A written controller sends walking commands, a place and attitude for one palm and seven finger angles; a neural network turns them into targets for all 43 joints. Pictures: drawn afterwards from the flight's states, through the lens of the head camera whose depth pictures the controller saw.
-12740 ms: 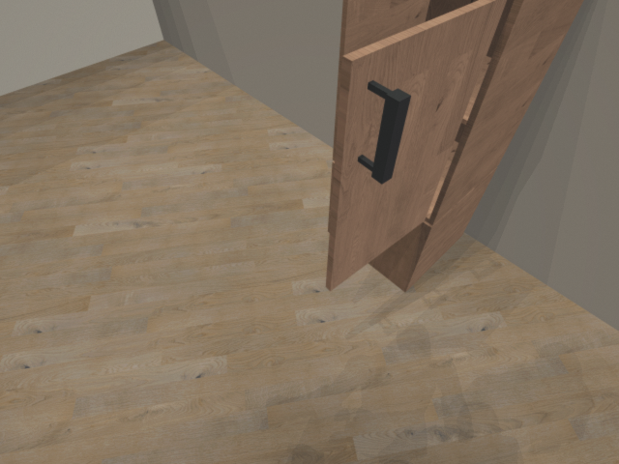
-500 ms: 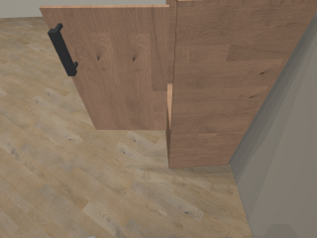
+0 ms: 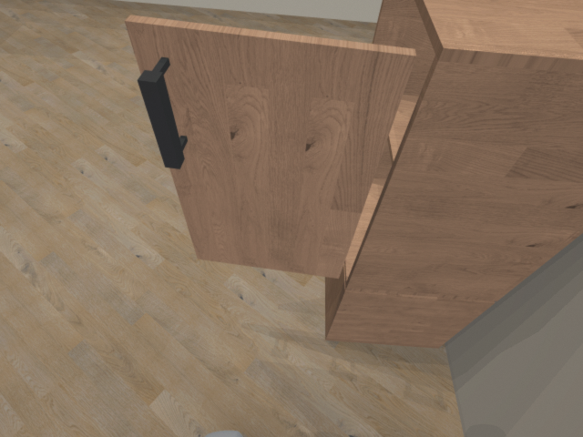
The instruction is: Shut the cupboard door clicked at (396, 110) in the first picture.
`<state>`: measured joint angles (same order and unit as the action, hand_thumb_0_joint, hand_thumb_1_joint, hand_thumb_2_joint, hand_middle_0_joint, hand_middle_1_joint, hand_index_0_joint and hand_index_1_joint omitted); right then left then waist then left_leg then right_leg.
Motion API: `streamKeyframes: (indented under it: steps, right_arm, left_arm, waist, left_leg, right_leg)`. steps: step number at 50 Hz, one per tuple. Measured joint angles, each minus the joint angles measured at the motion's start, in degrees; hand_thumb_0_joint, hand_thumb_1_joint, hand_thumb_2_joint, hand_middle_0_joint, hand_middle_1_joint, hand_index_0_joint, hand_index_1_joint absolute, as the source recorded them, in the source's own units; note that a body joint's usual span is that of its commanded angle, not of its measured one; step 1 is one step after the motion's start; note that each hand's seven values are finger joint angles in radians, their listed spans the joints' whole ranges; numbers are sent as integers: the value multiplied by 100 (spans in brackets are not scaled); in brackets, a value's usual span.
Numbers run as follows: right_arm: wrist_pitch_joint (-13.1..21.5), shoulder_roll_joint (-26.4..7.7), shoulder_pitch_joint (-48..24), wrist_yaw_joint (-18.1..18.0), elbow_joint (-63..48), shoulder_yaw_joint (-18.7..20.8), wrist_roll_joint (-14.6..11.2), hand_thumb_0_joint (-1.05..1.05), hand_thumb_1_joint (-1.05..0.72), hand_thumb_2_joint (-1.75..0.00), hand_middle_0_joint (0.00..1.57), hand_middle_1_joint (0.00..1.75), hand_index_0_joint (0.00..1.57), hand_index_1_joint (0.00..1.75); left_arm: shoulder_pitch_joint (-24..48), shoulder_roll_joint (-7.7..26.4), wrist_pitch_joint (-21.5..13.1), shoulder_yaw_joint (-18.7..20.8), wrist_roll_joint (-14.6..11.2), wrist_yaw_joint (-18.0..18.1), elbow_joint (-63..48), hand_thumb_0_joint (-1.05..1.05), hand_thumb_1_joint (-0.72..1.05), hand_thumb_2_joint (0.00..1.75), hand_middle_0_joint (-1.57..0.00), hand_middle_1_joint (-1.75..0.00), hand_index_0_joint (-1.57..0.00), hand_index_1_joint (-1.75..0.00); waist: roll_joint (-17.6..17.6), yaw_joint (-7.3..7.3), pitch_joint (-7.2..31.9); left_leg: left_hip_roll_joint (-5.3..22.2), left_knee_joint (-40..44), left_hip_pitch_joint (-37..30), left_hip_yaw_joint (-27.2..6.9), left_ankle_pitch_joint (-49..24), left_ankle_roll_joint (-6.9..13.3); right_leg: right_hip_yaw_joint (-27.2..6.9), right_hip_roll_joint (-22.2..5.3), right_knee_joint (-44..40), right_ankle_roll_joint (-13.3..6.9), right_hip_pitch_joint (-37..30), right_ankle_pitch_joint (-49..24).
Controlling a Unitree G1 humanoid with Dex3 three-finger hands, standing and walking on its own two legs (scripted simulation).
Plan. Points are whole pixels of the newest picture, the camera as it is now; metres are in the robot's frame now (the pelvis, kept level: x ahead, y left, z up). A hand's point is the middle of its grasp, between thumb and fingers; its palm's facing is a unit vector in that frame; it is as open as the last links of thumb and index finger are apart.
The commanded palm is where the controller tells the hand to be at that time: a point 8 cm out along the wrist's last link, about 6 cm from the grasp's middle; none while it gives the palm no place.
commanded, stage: come to a stop and stand still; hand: left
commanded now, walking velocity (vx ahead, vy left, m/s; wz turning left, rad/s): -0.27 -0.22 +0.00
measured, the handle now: (169, 115) +0.51 +0.24 +0.14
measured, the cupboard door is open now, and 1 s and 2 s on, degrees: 86 86 86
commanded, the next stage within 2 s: look again from close up in 0.68 s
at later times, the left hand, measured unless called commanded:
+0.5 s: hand out of the picture +0.04 +0.13 -0.17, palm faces +0.00 -0.98 -0.21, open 7.3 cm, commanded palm none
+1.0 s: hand out of the picture +0.00 +0.14 -0.16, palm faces -0.01 -0.98 -0.22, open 7.4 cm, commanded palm none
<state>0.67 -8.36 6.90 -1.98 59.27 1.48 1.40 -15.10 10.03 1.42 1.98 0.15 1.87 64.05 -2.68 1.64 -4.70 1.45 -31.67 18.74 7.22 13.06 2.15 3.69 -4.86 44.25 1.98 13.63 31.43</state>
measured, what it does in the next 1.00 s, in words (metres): steps on the spot: right foot, then left foot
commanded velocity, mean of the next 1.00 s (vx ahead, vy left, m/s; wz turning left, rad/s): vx -0.02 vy -0.02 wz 0.00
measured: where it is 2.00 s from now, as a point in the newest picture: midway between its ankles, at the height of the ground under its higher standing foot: outside the picture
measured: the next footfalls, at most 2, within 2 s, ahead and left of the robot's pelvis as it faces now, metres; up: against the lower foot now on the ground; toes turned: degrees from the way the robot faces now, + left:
right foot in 0.28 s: +0.01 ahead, -0.16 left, +0.00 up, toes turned -5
left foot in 0.52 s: +0.01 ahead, +0.06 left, +0.00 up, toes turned +2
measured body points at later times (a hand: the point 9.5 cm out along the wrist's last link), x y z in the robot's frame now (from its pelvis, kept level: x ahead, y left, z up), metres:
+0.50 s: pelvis -0.01 -0.05 +0.01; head +0.02 -0.05 +0.45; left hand +0.04 +0.18 -0.15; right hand +0.00 -0.30 -0.15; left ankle -0.02 +0.06 -0.72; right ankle -0.03 -0.15 -0.73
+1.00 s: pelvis -0.02 -0.03 +0.01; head -0.01 -0.05 +0.46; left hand +0.00 +0.19 -0.14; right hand -0.01 -0.25 -0.16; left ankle -0.03 +0.06 -0.73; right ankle -0.03 -0.15 -0.73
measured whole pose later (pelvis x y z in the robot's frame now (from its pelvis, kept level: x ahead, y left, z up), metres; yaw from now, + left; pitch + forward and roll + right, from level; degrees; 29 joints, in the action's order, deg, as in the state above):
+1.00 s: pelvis -0.02 -0.03 +0.01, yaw -2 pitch -1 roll +0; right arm 0.8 -10.0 16.7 -1.6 60.9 -0.8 1.1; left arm -16.1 8.1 -1.0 -0.6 0.4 1.6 62.9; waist 2.2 0.0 -1.9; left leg -0.9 -27.9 10.0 4.3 16.7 2.1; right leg 2.8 -2.1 29.3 0.3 11.1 16.8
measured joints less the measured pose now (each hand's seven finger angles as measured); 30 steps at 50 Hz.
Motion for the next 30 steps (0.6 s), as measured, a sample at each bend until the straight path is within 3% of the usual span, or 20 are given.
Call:
streamKeyframes:
  steps: [5,8,11,14,18,21,24,26,30]
  right_arm:
    - [-122,34,-247,-68,-163,25,4,0,-91,-90,21,30,20,30]
    - [-179,-18,-245,-69,-176,64,23,0,-91,-90,21,30,20,30]
    - [-235,-133,-157,-40,-144,124,46,0,-91,-90,21,30,20,30]
    - [-309,-223,33,17,-99,185,15,0,-91,-90,21,30,20,30]
    - [-473,-366,256,94,8,265,-29,0,-91,-90,21,30,20,30]
    - [-479,-379,401,97,124,256,-44,0,-91,-90,20,30,20,30]
    - [-395,-307,537,71,241,193,-62,0,-91,-90,20,30,20,30]
    - [-289,-281,645,47,334,134,-58,0,-91,-90,20,30,20,30]
    - [-211,-48,726,-10,604,3,-38,0,-91,-90,20,30,20,30]
  left_arm:
    - [158,-9,177,96,31,-58,-266,0,91,90,-20,-30,-20,-30]
    - [271,26,222,173,48,-84,-490,0,91,90,-20,-30,-20,-30]
    - [362,41,192,198,68,-107,-678,0,91,90,-20,-30,-20,-30]
    - [307,97,71,181,98,-115,-830,0,91,90,-20,-30,-20,-30]
    - [302,4,-5,72,136,-93,-728,0,91,90,-20,-30,-20,-30]
    - [280,-90,-64,-4,120,-85,-592,0,91,90,-20,-30,-20,-30]
    - [290,-85,-134,-16,88,-39,-437,0,92,90,-20,-30,-20,-30]
    - [301,-87,-169,-42,30,-50,-342,0,93,90,-20,-30,-20,-30]
    - [402,-21,-127,-39,-18,-25,-162,0,94,90,-20,-30,-20,-30]
  waist:
    - [186,-16,-82]
    - [277,-15,-85]
    - [400,-52,-64]
    - [380,-82,62]
    - [468,-165,103]
    - [412,-210,139]
    - [313,-241,153]
    - [375,-267,179]
    - [191,-185,149]
  left_leg:
    - [114,218,-66,78,-124,25]
    - [207,248,-38,104,-171,-32]
    - [293,189,24,63,-187,-115]
    - [300,-71,179,45,-95,-237]
    - [122,-1002,412,-385,1082,-279]
    - [-25,-1429,317,-489,1278,-311]
    - [-80,-693,-172,-444,1019,-376]
    - [-13,131,-584,-482,230,-298]
    - [-38,377,-796,-465,363,-176]
  right_leg:
    - [-115,298,1013,-43,713,-7]
    - [-149,354,1105,-54,923,-174]
    - [-92,307,446,-109,745,-399]
    - [-93,203,-898,-168,213,-1192]
    - [-6,258,-1009,-251,119,-1184]
    - [2,303,-1320,-307,-30,-1338]
    - [12,369,-1488,-332,-110,-1430]
    - [92,490,-1452,-324,-108,-1395]
    - [85,484,-1735,-334,-323,-1539]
